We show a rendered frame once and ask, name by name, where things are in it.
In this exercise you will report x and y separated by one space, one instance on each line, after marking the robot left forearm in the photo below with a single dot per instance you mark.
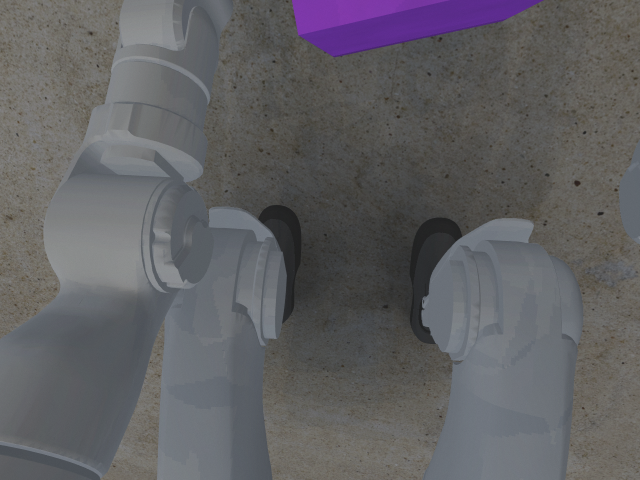
161 81

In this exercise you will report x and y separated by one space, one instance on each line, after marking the left robot shin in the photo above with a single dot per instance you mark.
236 218

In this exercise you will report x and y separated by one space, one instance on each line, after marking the robot right upper arm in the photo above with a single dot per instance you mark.
629 197

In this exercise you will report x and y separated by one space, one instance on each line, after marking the carton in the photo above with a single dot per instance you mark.
342 27

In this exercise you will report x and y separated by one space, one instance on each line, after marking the robot left thigh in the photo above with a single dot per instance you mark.
211 422

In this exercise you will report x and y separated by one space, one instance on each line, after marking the robot left upper arm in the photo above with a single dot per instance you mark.
122 246

